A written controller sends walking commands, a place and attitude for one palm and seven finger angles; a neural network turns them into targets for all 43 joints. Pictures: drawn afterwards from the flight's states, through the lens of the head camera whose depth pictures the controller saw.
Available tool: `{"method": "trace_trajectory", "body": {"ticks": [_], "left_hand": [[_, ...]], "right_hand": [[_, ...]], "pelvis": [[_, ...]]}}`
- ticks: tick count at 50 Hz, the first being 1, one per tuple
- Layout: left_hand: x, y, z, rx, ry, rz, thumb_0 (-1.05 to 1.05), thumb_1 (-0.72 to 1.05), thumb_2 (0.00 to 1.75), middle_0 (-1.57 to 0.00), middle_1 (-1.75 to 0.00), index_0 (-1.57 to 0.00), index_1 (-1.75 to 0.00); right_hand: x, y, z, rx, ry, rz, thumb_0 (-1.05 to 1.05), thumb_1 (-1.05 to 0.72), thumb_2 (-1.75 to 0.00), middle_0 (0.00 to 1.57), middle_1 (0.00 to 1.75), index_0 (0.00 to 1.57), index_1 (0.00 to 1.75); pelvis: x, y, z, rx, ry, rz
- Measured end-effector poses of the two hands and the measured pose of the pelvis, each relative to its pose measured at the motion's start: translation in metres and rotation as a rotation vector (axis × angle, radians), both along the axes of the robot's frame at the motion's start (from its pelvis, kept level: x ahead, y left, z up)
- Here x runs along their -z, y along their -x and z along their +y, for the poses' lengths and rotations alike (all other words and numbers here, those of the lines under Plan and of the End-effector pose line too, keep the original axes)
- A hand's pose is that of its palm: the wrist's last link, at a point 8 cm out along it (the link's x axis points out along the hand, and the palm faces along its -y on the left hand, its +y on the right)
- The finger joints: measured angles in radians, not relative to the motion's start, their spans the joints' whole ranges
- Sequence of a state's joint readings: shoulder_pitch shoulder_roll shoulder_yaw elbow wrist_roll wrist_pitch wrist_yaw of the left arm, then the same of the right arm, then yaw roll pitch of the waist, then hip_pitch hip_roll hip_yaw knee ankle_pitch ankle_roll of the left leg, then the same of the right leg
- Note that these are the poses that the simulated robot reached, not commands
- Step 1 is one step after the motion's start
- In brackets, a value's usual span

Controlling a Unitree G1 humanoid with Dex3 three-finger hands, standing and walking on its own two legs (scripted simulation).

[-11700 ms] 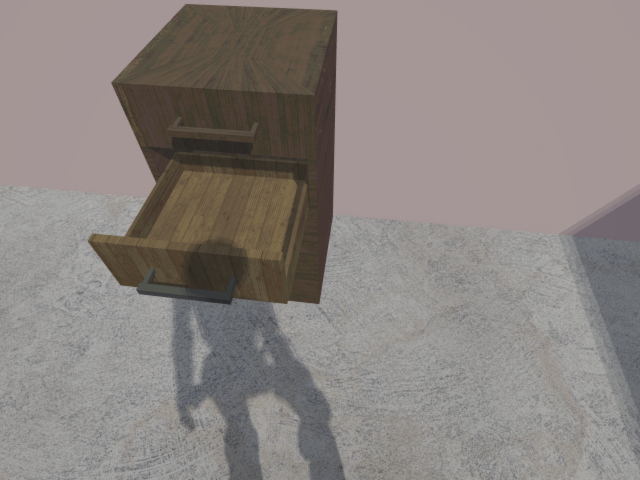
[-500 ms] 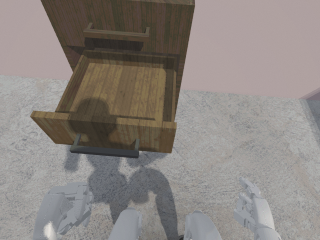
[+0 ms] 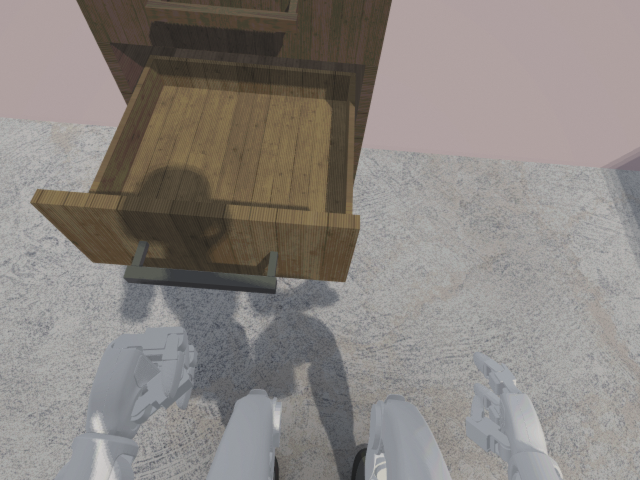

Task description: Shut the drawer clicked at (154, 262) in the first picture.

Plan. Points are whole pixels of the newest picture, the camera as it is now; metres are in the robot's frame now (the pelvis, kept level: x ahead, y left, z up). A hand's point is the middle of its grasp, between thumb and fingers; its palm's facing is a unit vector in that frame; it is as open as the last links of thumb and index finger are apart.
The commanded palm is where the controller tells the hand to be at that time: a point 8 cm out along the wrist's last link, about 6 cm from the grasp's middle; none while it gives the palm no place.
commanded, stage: bring the fist close to the handle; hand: left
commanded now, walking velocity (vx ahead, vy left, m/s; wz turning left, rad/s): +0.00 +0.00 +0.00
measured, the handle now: (205, 267) +0.38 +0.18 -0.02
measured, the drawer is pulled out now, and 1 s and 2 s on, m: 0.30 0.30 0.21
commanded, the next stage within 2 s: push the drawer shut in 0.84 s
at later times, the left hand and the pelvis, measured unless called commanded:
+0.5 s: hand (206, 344) +0.28 +0.16 -0.03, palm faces -0.06 -1.00 -0.03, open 3.3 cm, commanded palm +0.26 +0.20 -0.02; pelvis -0.01 +0.00 -0.03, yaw +0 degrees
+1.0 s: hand (203, 342) +0.28 +0.16 -0.03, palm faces -0.05 -1.00 -0.03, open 3.3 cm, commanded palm +0.28 +0.21 -0.02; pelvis -0.01 +0.00 -0.03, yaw +0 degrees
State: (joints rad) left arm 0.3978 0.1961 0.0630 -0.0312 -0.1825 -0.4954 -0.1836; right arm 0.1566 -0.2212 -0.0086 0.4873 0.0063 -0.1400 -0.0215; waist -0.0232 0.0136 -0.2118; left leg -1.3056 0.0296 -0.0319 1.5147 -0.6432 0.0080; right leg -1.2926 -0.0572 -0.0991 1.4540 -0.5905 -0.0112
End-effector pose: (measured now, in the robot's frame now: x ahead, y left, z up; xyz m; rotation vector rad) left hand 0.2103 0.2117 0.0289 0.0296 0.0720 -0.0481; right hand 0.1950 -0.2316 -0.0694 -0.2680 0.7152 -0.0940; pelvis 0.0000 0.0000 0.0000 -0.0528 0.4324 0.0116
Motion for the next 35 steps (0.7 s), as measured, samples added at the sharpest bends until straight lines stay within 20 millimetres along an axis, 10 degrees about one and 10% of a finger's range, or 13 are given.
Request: {"method": "trace_trajectory", "body": {"ticks": [35], "left_hand": [[0.047,-0.049,-0.001,0.001,-0.011,-0.008,0.02,0.90,0.90,-1.40,-1.60,-1.40,-1.60]], "right_hand": [[0.054,0.014,-0.002,-0.010,-0.008,0.148,0.01,-0.90,-0.89,0.20,0.30,0.20,0.30]], "pelvis": [[0.033,0.008,0.001,0.008,0.000,0.077]]}}
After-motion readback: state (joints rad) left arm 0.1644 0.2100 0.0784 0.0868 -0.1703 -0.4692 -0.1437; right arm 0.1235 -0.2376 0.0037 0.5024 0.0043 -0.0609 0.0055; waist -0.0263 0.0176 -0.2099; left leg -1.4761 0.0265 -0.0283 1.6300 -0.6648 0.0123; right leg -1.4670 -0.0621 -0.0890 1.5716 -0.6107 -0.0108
